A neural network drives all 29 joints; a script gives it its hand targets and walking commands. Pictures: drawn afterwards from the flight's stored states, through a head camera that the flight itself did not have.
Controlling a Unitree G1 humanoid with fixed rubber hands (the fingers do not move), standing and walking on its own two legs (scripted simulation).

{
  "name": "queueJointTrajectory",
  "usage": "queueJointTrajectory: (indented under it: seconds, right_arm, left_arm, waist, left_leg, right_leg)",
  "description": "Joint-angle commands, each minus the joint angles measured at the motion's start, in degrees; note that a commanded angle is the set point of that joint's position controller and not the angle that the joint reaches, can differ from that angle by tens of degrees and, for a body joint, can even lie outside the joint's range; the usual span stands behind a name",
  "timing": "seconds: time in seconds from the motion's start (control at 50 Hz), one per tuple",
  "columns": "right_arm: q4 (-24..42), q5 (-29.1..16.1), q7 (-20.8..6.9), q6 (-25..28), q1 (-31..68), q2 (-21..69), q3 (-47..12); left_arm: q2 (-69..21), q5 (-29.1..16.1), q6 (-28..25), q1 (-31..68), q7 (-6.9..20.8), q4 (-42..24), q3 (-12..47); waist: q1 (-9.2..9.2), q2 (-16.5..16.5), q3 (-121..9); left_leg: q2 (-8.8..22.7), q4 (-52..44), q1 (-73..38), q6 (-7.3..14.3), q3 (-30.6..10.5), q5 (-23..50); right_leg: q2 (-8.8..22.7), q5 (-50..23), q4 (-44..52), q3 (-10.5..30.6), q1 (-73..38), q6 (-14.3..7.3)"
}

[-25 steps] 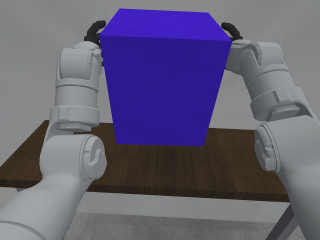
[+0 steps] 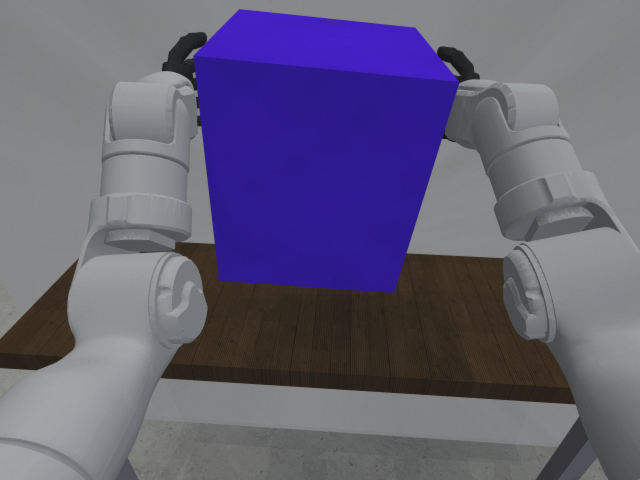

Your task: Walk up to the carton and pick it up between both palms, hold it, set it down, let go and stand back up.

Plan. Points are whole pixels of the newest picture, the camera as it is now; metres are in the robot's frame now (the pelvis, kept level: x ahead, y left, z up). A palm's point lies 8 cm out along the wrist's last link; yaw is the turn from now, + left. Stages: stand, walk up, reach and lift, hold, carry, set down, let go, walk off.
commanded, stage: hold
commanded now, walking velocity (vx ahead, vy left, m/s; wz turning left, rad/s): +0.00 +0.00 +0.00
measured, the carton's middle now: (317, 153) +0.37 +0.00 +0.30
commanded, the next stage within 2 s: none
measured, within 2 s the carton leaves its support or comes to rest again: neither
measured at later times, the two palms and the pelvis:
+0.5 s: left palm (185, 107) +0.37 +0.14 +0.35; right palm (462, 107) +0.36 -0.16 +0.36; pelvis +0.01 +0.00 +0.00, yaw -1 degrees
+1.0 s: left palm (179, 103) +0.37 +0.15 +0.36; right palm (458, 109) +0.36 -0.16 +0.36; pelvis +0.00 +0.00 +0.00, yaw +0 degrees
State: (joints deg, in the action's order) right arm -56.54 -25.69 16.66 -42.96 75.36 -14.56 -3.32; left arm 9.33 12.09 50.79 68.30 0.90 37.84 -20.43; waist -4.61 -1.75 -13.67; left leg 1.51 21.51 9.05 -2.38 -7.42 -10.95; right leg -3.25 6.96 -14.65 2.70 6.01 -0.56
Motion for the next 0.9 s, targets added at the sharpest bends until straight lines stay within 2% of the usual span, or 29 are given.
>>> queueJointTrajectory:
  seconds: [0.0,0.02,0.06,0.08,0.12,0.18,0.2,0.22,0.26,0.3,0.32,0.34,0.38,0.42,0.46,0.48,0.52,0.54,0.6,0.62,0.64,0.66,0.68,0.72,0.82,0.84,0.86,0.88]
  right_arm:
    - [18.5,-10.1,-8.4,2.4,44.3,32.8,-2.4]
    - [21.1,-10.4,-8.6,2.9,45.4,33.4,-2.9]
    - [20.1,-10.2,-8.8,2.9,45.8,33.6,-2.4]
    - [20.0,-10.1,-8.8,3.0,45.7,33.0,-1.9]
    - [20.3,-10.7,-8.7,2.7,43.1,32.9,-2.4]
    - [18.8,-10.8,-9.1,2.4,42.7,32.4,-1.9]
    - [19.3,-11.1,-9.3,2.5,43.3,32.2,-2.3]
    - [19.2,-11.0,-9.4,2.5,43.3,31.7,-2.1]
    - [18.8,-11.5,-9.6,2.3,43.3,32.5,-3.4]
    - [17.8,-11.5,-9.8,2.3,43.8,32.2,-3.4]
    - [17.2,-11.7,-9.8,2.1,42.8,32.1,-3.5]
    - [18.3,-12.2,-9.8,2.3,42.8,32.5,-4.2]
    - [19.3,-12.4,-9.8,2.3,42.3,32.0,-4.1]
    - [19.5,-13.0,-9.6,2.0,42.3,33.3,-5.2]
    - [20.0,-12.6,-9.2,2.0,42.1,33.6,-4.8]
    - [20.1,-12.1,-9.1,2.1,42.2,33.4,-4.2]
    - [21.3,-11.8,-9.0,2.3,43.5,33.3,-3.7]
    - [21.9,-11.4,-8.9,2.4,43.7,33.8,-3.6]
    - [21.6,-10.9,-9.0,2.8,44.7,34.0,-3.3]
    - [21.9,-11.1,-8.9,2.8,44.4,34.7,-3.7]
    - [21.6,-11.0,-8.7,2.6,44.7,34.3,-3.7]
    - [20.8,-10.7,-8.7,2.4,44.0,33.8,-3.3]
    - [22.1,-11.1,-8.6,2.5,44.9,34.2,-4.2]
    - [21.5,-11.2,-8.5,2.5,44.9,34.6,-4.4]
    - [19.2,-10.5,-8.8,2.4,42.9,33.7,-2.6]
    - [19.6,-10.6,-8.9,2.5,43.7,33.7,-2.9]
    - [17.9,-10.2,-8.9,2.3,43.5,33.1,-2.0]
    - [18.1,-10.1,-9.0,2.4,43.1,33.3,-2.1]
  left_arm:
    - [-30.0,-9.8,-3.4,39.5,9.1,-5.3,11.6]
    - [-31.4,-10.7,-3.6,39.8,8.9,-7.4,13.2]
    - [-32.0,-11.0,-3.6,40.9,8.7,-7.0,13.7]
    - [-32.7,-11.3,-3.5,41.0,8.6,-6.8,14.7]
    - [-33.6,-12.3,-3.9,41.3,8.4,-10.9,16.4]
    - [-33.9,-12.4,-3.9,42.4,8.1,-11.4,16.6]
    - [-33.7,-11.7,-3.5,41.0,8.1,-10.6,15.9]
    - [-33.7,-11.4,-3.3,40.6,8.0,-10.4,16.0]
    - [-33.3,-10.7,-3.1,40.2,7.8,-11.1,14.9]
    - [-32.5,-9.9,-2.7,39.4,7.9,-9.6,13.7]
    - [-31.9,-9.9,-2.7,39.4,8.0,-10.4,13.9]
    - [-32.1,-9.9,-2.6,39.0,8.0,-11.5,13.8]
    - [-32.7,-10.3,-2.4,38.8,8.0,-11.8,15.2]
    - [-31.5,-10.1,-2.5,39.2,7.9,-12.8,14.4]
    - [-30.6,-10.3,-2.6,39.4,8.2,-12.2,14.1]
    - [-31.1,-10.7,-2.6,39.8,8.3,-12.4,15.0]
    - [-31.6,-11.0,-2.6,39.6,8.5,-10.4,15.3]
    - [-32.3,-11.3,-2.8,39.9,8.4,-10.9,16.1]
    - [-32.7,-11.4,-3.1,40.1,8.3,-9.4,15.5]
    - [-32.9,-11.3,-3.4,40.7,8.3,-10.7,15.6]
    - [-32.1,-11.0,-3.2,39.7,8.3,-9.0,14.6]
    - [-32.4,-10.9,-3.2,39.3,8.4,-8.5,14.7]
    - [-31.9,-10.6,-3.0,38.6,8.5,-7.9,13.8]
    - [-31.4,-10.5,-3.2,39.5,8.5,-8.7,13.3]
    - [-31.7,-10.8,-3.4,40.0,8.8,-8.5,14.2]
    - [-31.6,-10.8,-3.5,40.3,8.7,-8.6,13.8]
    - [-31.8,-10.7,-3.5,41.0,8.7,-8.1,13.9]
    - [-32.1,-10.9,-3.5,40.9,8.8,-8.3,14.2]
  waist:
    - [-0.49,1.0,-14.9]
    - [-0.16,0.3,-16.7]
    - [-0.54,-0.2,-15.3]
    - [-1.32,-1.5,-14.9]
    - [-2.31,-2.4,-17.2]
    - [-2.40,-3.7,-16.0]
    - [-1.33,-3.6,-15.9]
    - [-1.54,-3.5,-15.9]
    - [-0.22,-2.5,-16.2]
    - [0.40,-1.4,-15.1]
    - [0.11,-1.3,-14.9]
    - [0.76,-1.1,-16.0]
    - [-0.13,-2.3,-17.1]
    - [0.37,-0.5,-16.7]
    - [-0.12,1.4,-16.2]
    - [-0.84,0.9,-15.9]
    - [-0.69,-0.3,-15.0]
    - [-1.17,-0.5,-15.6]
    - [-0.82,-0.1,-14.8]
    - [-0.74,-0.6,-15.8]
    - [-0.48,0.5,-15.3]
    - [-0.92,-0.2,-14.5]
    - [0.02,0.9,-15.8]
    - [0.12,1.6,-16.0]
    - [-0.85,-0.5,-15.0]
    - [-0.41,0.0,-15.8]
    - [-1.19,-0.6,-14.5]
    - [-1.14,-1.0,-15.0]
  left_leg:
    - [-3.5,-2.5,-2.0,0.1,3.6,7.8]
    - [-3.2,-2.2,-2.1,-0.2,3.4,8.7]
    - [-3.1,-2.1,-1.8,-0.4,3.4,9.0]
    - [-2.9,-2.1,-1.9,-0.9,3.2,8.9]
    - [-2.8,-1.4,-3.1,-1.7,2.9,12.2]
    - [-2.4,-2.4,-1.7,-1.9,2.7,10.0]
    - [-2.5,-2.2,-1.4,-1.8,2.7,11.0]
    - [-2.4,-2.2,-1.8,-1.8,2.8,10.9]
    - [-2.4,-2.1,-1.7,-1.5,2.7,12.2]
    - [-2.3,-2.3,-1.9,-1.1,2.9,11.7]
    - [-2.3,-2.3,-2.3,-1.2,2.9,12.9]
    - [-2.3,-1.9,-3.1,-1.3,3.0,14.2]
    - [-2.4,-1.3,-3.9,-1.7,3.0,14.8]
    - [-3.0,-0.6,-4.8,-1.3,3.3,16.4]
    - [-3.1,-1.0,-4.8,-0.8,3.6,14.8]
    - [-3.0,-1.2,-4.5,-0.9,3.4,13.6]
    - [-3.1,-1.2,-3.6,-0.6,3.6,12.2]
    - [-3.1,-1.4,-3.4,-0.7,3.6,11.5]
    - [-3.1,-1.8,-2.6,-0.4,3.5,10.1]
    - [-3.2,-1.6,-2.7,-0.5,3.5,11.2]
    - [-3.3,-1.5,-2.8,-0.2,3.4,10.8]
    - [-3.2,-1.7,-2.6,-0.4,3.4,10.0]
    - [-3.4,-1.7,-2.8,0.2,3.5,9.4]
    - [-3.4,-1.6,-3.1,0.2,3.6,10.3]
    - [-3.1,-2.0,-2.7,-0.5,3.6,9.2]
    - [-3.1,-1.8,-2.6,-0.4,3.6,9.6]
    - [-3.0,-2.2,-2.4,-0.6,3.4,8.2]
    - [-2.9,-2.4,-2.0,-0.6,3.3,7.8]
  right_leg:
    - [-0.6,-8.6,1.1,0.1,-7.2,1.9]
    - [-0.9,-8.6,0.8,-0.1,-7.6,1.8]
    - [-0.9,-8.0,1.0,-0.1,-6.8,1.5]
    - [-1.0,-8.2,1.0,-0.1,-6.3,1.1]
    - [-1.3,-11.8,0.2,-0.1,-8.4,1.1]
    - [-1.4,-9.1,0.1,-0.3,-7.5,0.8]
    - [-1.4,-9.6,-0.1,-0.2,-8.1,0.8]
    - [-1.4,-9.3,0.0,-0.1,-7.8,0.7]
    - [-1.7,-9.7,-0.1,-0.2,-8.7,0.7]
    - [-1.6,-9.0,0.3,-0.1,-8.2,0.7]
    - [-1.7,-10.0,0.0,-0.1,-8.5,0.7]
    - [-1.8,-11.1,-0.2,-0.2,-9.0,0.7]
    - [-1.8,-11.5,0.0,0.1,-9.2,0.6]
    - [-1.7,-13.8,-0.1,0.0,-8.8,1.5]
    - [-1.5,-13.6,0.2,-0.2,-8.8,2.0]
    - [-1.4,-12.8,0.4,-0.1,-7.6,1.9]
    - [-0.9,-11.1,1.2,0.3,-6.6,1.6]
    - [-1.1,-10.7,0.9,0.2,-7.0,1.6]
    - [-1.0,-9.3,1.2,0.1,-6.5,1.6]
    - [-1.1,-10.5,0.8,-0.1,-7.3,1.6]
    - [-1.0,-10.5,0.9,0.0,-7.4,1.8]
    - [-0.9,-9.8,1.1,0.2,-7.3,1.6]
    - [-0.7,-9.5,1.2,0.3,-7.7,1.9]
    - [-0.7,-10.5,1.0,0.2,-7.5,2.0]
    - [-0.8,-8.5,0.8,0.0,-6.4,1.6]
    - [-1.0,-8.6,0.8,0.0,-6.7,1.5]
    - [-0.9,-7.0,1.1,0.2,-5.9,1.4]
    - [-0.9,-6.9,0.9,0.0,-6.4,1.3]
